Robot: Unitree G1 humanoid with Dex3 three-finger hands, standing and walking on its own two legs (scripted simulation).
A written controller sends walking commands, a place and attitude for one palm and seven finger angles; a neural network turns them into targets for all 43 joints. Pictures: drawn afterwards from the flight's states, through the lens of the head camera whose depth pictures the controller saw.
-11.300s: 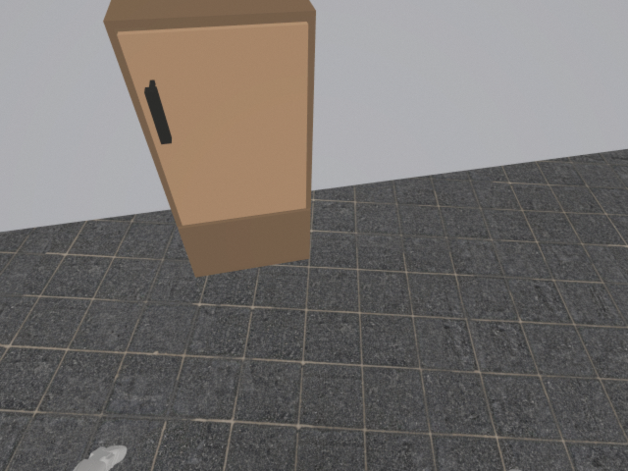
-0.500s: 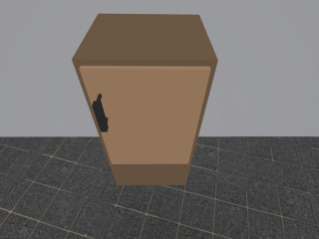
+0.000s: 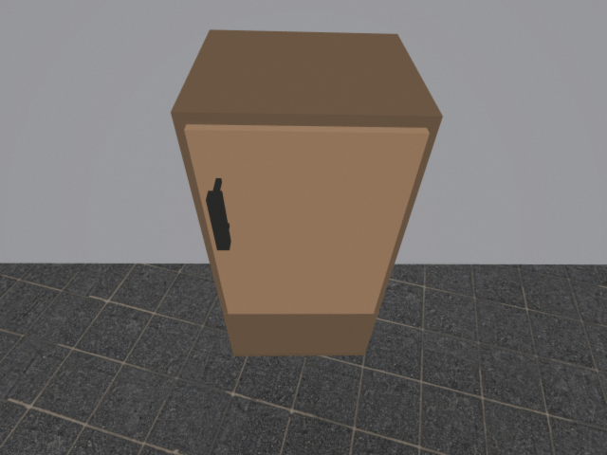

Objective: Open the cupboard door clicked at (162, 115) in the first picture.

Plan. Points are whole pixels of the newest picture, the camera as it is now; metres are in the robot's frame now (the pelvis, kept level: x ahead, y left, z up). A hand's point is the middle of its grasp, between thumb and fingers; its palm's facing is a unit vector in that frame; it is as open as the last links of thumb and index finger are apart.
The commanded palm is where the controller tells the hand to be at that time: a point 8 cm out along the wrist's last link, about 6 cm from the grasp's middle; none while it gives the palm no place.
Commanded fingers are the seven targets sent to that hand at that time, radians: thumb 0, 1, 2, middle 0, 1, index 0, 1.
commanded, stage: look again from close up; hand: left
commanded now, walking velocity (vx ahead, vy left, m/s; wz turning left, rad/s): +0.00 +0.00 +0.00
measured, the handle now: (221, 214) +0.54 +0.20 -0.03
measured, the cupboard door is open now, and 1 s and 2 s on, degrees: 0 0 0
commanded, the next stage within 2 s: raise the hand with hooked fingers in 0.14 s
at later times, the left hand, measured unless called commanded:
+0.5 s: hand (176, 372) +0.22 +0.18 +0.00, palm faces +0.22 -0.97 -0.06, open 7.8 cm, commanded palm +0.12 +0.24 -0.06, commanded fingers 0.00 0.57 0.76 -0.22 -0.51 -0.22 -0.51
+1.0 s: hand (169, 394) +0.21 +0.20 -0.05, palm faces -0.02 -1.00 -0.02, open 10.6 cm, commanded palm +0.16 +0.26 -0.04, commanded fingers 0.00 -0.01 0.51 -0.27 -0.88 -0.27 -0.88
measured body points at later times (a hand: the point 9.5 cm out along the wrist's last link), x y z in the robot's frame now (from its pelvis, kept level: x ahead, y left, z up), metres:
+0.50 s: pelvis -0.01 -0.02 -0.03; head +0.01 -0.02 +0.42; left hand +0.21 +0.24 +0.00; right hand +0.14 -0.28 -0.11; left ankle +0.01 +0.09 -0.74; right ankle +0.00 -0.13 -0.74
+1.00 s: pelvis -0.03 -0.04 -0.09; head +0.06 -0.04 +0.35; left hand +0.21 +0.26 -0.05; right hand +0.15 -0.26 -0.19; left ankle +0.01 +0.09 -0.73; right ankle -0.01 -0.13 -0.74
